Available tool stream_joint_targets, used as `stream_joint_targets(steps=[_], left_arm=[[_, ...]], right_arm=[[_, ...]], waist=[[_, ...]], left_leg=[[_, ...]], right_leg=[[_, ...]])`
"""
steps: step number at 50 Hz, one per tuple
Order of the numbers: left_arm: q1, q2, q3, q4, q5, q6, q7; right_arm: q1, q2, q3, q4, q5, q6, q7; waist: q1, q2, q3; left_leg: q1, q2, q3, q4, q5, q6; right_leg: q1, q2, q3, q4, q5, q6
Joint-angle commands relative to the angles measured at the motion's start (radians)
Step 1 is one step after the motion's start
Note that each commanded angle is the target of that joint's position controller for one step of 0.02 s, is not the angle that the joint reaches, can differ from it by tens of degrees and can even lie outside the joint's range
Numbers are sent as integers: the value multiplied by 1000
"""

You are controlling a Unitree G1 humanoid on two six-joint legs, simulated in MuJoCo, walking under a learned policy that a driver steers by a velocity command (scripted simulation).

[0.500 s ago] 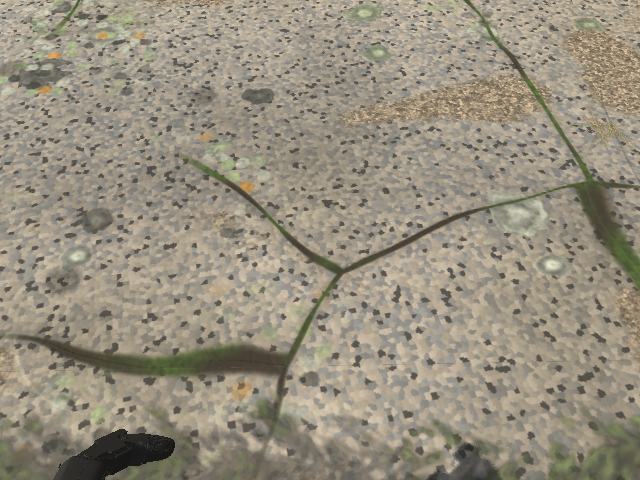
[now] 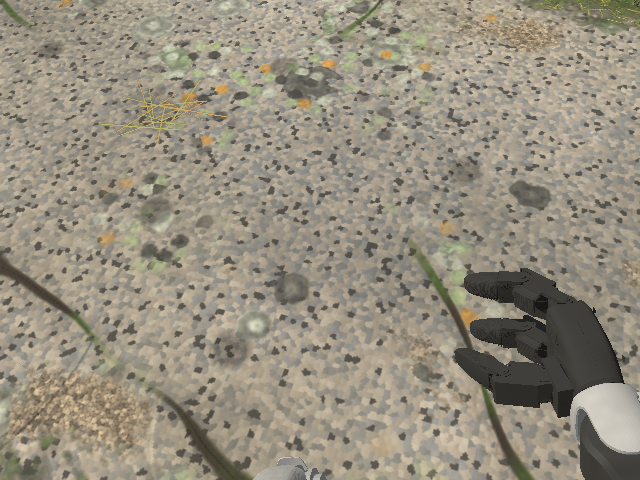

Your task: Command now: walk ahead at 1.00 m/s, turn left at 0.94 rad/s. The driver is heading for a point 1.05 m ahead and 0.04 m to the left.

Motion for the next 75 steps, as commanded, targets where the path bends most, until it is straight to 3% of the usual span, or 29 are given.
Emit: stream_joint_targets(steps=[1,2,3,5,8,12,15,18,19,21,22,25,33,36,38,39,40,41,43,51,55,56,58,59,60,61,62,64,75], left_arm=[[-220,389,124,-281,5,-26,-17],[-282,200,74,-417,48,-48,-74],[-374,154,64,-518,94,-78,-78],[-421,33,2,-564,77,-63,-36],[-477,107,5,-629,77,-14,-26],[-598,149,-13,-666,86,29,-14],[-577,60,-40,-623,50,46,-55],[-426,162,10,-561,23,48,-19],[-311,209,37,-533,27,39,2],[-102,301,79,-479,100,9,27],[-160,318,90,-472,89,13,15],[-294,155,61,-429,68,-2,-7],[-209,212,72,-262,14,-26,-29],[-147,296,87,-229,10,-25,-45],[-124,338,94,-213,11,-18,-38],[-118,272,77,-225,18,-18,-37],[-26,103,43,-262,0,-11,-30],[-79,195,61,-292,-8,3,-27],[-199,184,57,-295,20,22,-37],[-415,88,37,-383,48,81,-84],[-399,85,25,-349,50,47,-112],[-384,132,49,-371,-9,32,-95],[-192,223,86,-322,4,35,-76],[-141,266,101,-301,16,43,-60],[-195,363,99,-306,45,39,-40],[-186,312,85,-354,68,26,-48],[-241,284,88,-382,47,33,-59],[-378,229,68,-376,-5,29,-59],[-442,173,56,-297,28,49,-20]], right_arm=[[487,-289,-131,80,11,-6,23],[372,-373,-162,84,34,1,7],[435,-361,-172,98,14,12,-14],[453,-276,-155,219,14,-35,-36],[534,-173,-132,277,-28,-91,-95],[462,-251,-138,281,12,-126,-58],[462,-288,-148,294,30,-127,-40],[521,-350,-171,307,25,-117,-29],[514,-347,-173,304,16,-121,-16],[552,-133,-114,254,10,-126,-29],[576,-189,-109,216,16,-115,-29],[406,-199,-105,209,-31,-82,4],[177,-133,-40,62,-24,-78,67],[243,-185,-62,102,-17,-77,39],[532,-246,-98,185,-34,-83,-2],[670,-323,-126,202,-62,-88,-28],[691,-385,-136,191,-93,-97,-41],[660,-368,-138,177,-60,-87,-45],[526,-234,-110,208,-32,-97,-40],[475,-138,-88,312,0,-155,-29],[502,-230,-104,343,22,-167,-39],[490,-348,-139,319,61,-152,-58],[434,-366,-148,314,57,-113,-66],[471,-315,-134,316,52,-107,-67],[643,-152,-93,298,-14,-112,-48],[804,-181,-69,338,39,-127,-26],[673,-285,-95,338,56,-122,-27],[525,-256,-94,299,42,-104,-56],[396,-158,-93,281,23,-36,-85]], waist=[[-262,-101,-450],[-161,307,-408],[-153,125,-439],[-66,-31,-124],[-47,-70,-35],[26,-201,101],[8,-84,-49],[87,-25,-172],[147,-27,-226],[131,-250,-339],[97,-353,-407],[40,-61,-68],[-37,-75,92],[-66,-72,32],[-220,-79,-143],[-269,-29,-241],[-163,193,-371],[-178,163,-388],[-101,51,-90],[47,61,140],[54,29,69],[75,62,-20],[201,34,-123],[216,-32,-137],[41,-403,-209],[51,-286,-550],[100,-98,-521],[21,41,-210],[-22,-81,-157]], left_leg=[[990,-95,-346,-515,-121,119],[1143,118,-967,-864,-32,260],[1206,176,-1230,-1027,-139,284],[916,167,-1123,-1071,186,200],[856,152,-1032,-983,390,239],[694,53,-710,-1231,484,147],[468,7,-590,-1294,575,75],[703,-11,-583,-907,957,-20],[677,-29,-578,-688,935,-49],[331,-70,-409,-145,-91,-79],[221,-57,-307,11,3,-92],[233,66,-303,-42,179,-93],[604,92,-154,-681,421,-115],[828,30,-125,-752,390,-100],[1193,11,-143,-816,306,-93],[1407,192,-311,-824,82,-87],[1515,511,-778,-949,-182,-48],[1426,535,-1017,-1127,-220,-19],[1161,424,-680,-1133,-22,-14],[893,279,-85,-1292,735,-66],[851,235,26,-1224,1017,-91],[951,269,-30,-1136,1195,-90],[1038,257,-24,-810,1244,-134],[949,192,-18,-540,977,-173],[592,41,-61,-73,-236,-222],[473,-2,-347,143,-259,-213],[530,47,-344,114,-167,-210],[474,120,-277,-42,-44,-229],[693,158,-251,-604,313,-264]], right_leg=[[-352,-86,123,1039,992,-88],[-895,159,191,1619,-48,-21],[-1107,159,388,1890,-14,-62],[-1168,85,382,1859,-12,-27],[-1175,68,574,1645,-440,-14],[-956,22,376,846,-283,-3],[-286,86,273,514,200,-5],[-114,137,265,301,54,-5],[34,110,275,267,25,-14],[376,-305,714,298,-132,-118],[310,-380,1076,124,-198,-218],[-119,-232,781,18,-282,-198],[-524,-76,421,-250,117,-174],[-406,-94,376,-125,610,-167],[-437,-43,340,335,741,-132],[-619,25,324,663,420,-118],[-811,97,340,1044,-344,-115],[-889,109,368,1151,-251,-126],[-926,17,343,1078,-103,-121],[-907,-28,294,791,59,-84],[-477,125,147,385,352,-109],[-418,157,196,406,284,-110],[-253,161,228,271,344,-157],[-115,125,276,195,507,-165],[213,-99,509,420,1250,-240],[391,-315,881,370,1147,-452],[239,-262,827,260,989,-436],[-101,-188,700,170,769,-359],[-422,-44,390,56,594,-244]])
